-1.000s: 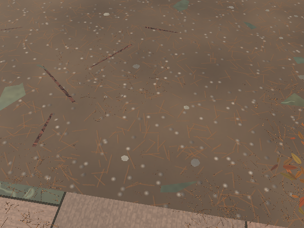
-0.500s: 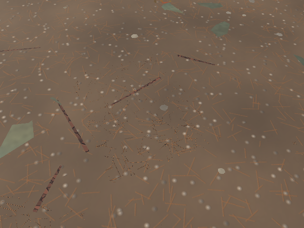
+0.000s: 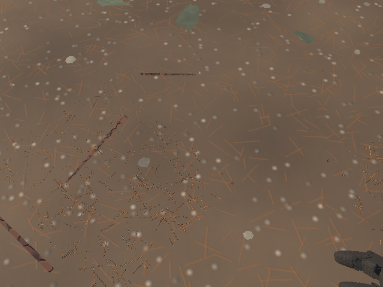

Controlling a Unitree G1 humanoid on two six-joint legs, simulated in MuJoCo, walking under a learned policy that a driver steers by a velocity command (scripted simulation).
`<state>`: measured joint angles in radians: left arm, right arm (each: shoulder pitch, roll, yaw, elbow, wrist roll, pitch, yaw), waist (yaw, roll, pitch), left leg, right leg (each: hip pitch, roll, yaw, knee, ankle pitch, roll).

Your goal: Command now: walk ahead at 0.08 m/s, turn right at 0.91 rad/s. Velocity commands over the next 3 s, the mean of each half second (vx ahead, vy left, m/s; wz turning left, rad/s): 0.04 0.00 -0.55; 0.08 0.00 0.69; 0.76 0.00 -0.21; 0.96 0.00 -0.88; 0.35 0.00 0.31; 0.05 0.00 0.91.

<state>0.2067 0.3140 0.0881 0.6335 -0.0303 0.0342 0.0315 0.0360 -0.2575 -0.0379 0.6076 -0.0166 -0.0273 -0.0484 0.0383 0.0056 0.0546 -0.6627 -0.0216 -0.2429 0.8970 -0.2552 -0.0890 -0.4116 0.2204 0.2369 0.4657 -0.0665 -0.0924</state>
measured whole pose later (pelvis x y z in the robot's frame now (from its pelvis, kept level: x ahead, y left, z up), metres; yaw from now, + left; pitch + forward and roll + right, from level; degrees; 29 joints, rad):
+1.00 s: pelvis +0.10 +0.11 -0.01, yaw +9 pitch +3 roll -1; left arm 0.20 0.32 0.09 0.72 -0.03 -0.02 0.00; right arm 0.16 -0.31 -0.08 0.58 0.04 0.06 0.05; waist 0.02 -0.02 0.00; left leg -0.36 0.06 0.10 0.67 -0.38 0.03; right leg -0.13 -0.14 -0.25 0.52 -0.42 0.06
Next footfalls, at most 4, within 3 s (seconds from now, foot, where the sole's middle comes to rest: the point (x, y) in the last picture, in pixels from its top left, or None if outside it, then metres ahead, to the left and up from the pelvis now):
0.16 left None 0.19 0.15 -0.77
0.58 right None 0.05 -0.05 -0.77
1.00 left None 0.11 0.22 -0.77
1.46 right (165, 243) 0.57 0.17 -0.77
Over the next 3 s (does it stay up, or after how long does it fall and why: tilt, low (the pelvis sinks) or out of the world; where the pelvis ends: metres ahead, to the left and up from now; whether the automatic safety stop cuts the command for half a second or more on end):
stays up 1.07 0.16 0.01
